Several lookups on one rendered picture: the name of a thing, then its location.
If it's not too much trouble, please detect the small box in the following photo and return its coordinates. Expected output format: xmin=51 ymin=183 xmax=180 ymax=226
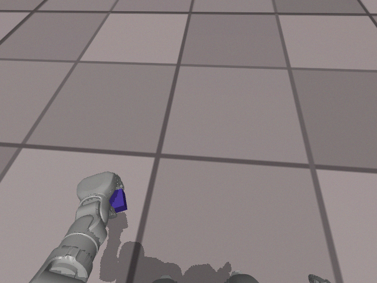
xmin=109 ymin=188 xmax=127 ymax=213

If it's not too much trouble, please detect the left robot arm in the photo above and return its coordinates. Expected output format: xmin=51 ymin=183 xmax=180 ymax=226
xmin=29 ymin=194 xmax=110 ymax=283

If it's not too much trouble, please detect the left robot hand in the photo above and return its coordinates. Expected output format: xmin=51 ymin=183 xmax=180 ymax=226
xmin=77 ymin=172 xmax=124 ymax=219

